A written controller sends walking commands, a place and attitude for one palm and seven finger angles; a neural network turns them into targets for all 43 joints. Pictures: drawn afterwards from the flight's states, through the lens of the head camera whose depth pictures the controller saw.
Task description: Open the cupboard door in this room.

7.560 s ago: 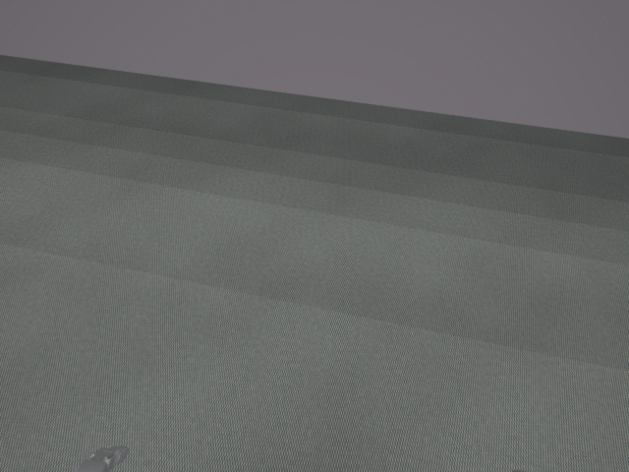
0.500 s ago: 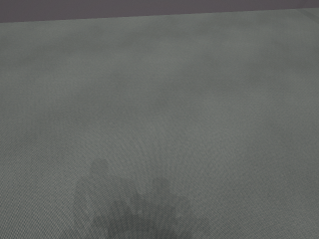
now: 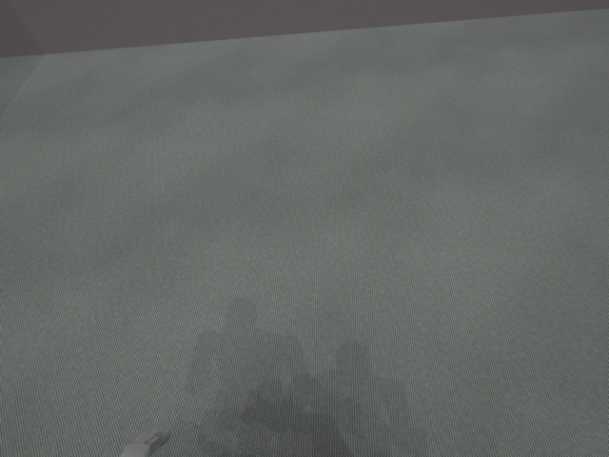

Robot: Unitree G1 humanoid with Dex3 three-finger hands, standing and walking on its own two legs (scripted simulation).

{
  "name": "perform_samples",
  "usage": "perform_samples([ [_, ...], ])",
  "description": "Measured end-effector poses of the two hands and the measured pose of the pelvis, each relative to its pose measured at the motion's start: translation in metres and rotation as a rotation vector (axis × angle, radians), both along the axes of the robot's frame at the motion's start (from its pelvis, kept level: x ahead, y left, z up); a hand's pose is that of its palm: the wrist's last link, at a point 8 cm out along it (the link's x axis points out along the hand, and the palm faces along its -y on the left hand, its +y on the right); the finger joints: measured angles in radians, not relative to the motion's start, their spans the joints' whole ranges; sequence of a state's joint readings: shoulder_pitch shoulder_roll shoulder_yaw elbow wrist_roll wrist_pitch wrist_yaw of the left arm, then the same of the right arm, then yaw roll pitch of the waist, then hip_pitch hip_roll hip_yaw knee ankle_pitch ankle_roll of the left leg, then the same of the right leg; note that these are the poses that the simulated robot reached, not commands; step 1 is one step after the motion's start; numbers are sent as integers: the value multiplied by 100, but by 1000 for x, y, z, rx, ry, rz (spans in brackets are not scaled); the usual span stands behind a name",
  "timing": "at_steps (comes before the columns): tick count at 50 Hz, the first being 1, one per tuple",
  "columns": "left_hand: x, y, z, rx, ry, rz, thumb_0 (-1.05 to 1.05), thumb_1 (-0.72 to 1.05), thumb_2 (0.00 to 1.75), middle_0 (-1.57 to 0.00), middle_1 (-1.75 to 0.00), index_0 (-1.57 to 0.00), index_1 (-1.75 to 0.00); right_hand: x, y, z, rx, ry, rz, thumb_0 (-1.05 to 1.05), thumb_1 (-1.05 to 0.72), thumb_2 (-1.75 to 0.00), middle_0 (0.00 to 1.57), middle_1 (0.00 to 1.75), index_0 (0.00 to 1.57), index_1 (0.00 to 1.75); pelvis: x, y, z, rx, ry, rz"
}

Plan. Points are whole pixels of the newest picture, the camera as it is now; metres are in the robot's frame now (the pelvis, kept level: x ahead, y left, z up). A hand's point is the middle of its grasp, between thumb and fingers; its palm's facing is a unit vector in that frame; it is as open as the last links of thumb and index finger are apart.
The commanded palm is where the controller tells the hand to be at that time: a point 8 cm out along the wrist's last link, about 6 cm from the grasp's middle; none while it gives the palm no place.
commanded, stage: turn or walk to find it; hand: left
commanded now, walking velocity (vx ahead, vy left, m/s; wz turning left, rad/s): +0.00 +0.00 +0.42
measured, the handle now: out of the picture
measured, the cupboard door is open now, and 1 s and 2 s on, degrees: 0 0 0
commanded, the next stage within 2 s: none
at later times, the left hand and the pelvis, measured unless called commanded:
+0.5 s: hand out of the picture -0.07 +0.23 -0.18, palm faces +0.30 -0.92 -0.24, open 7.4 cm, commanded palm none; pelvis -0.03 +0.02 -0.01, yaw +14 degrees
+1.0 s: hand out of the picture -0.04 +0.20 -0.14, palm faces +0.42 -0.86 -0.29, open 7.3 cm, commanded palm none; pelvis -0.06 -0.02 +0.00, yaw +26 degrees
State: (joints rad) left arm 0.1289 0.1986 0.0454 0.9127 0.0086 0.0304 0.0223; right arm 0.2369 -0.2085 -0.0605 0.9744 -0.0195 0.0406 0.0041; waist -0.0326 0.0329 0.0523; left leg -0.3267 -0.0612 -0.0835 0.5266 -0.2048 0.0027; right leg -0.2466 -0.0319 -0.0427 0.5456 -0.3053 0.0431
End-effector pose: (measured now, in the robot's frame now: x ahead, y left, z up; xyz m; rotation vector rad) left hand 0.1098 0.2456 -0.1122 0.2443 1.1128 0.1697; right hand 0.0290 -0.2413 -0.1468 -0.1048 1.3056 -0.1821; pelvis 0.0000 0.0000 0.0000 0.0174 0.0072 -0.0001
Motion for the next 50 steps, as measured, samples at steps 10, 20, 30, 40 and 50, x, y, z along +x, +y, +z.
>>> perform_samples([
  [10, -66, -21, 13, 5, 42, 116, 0, 90, 90, -21, -30, -21, -30, 0, -31, 4, 3, 50, 84, 1, -91, -90, 20, 29, 20, 30, -12, -18, 11, 27, -22, 108],
  [20, -149, -4, -11, -45, 152, 274, 0, 90, 90, -21, -30, -21, -30, 47, -5, 14, -50, 21, 249, 1, -91, -90, 19, 29, 20, 30, -24, -2, 6, 13, -14, 205],
  [30, -210, 40, -31, -74, 240, 400, 1, 91, 90, -20, -30, -20, -30, 91, 60, 37, -76, -155, 392, 0, -91, -90, 20, 29, 20, 30, -39, 28, 4, -27, -27, 274],
  [40, -185, 43, -9, -37, 91, 415, 1, 91, 90, -20, -30, -20, -30, 72, 63, 29, -23, -119, 429, 0, -90, -90, 20, 30, 20, 30, -51, 18, 10, -19, -23, 348],
  [50, -178, -6, 8, 18, -12, 438, 0, 91, 90, -20, -30, -21, -30, 48, 9, -5, 9, 5, 441, 1, -90, -90, 20, 29, 20, 30, -57, -23, 1, 10, -25, 447],
])
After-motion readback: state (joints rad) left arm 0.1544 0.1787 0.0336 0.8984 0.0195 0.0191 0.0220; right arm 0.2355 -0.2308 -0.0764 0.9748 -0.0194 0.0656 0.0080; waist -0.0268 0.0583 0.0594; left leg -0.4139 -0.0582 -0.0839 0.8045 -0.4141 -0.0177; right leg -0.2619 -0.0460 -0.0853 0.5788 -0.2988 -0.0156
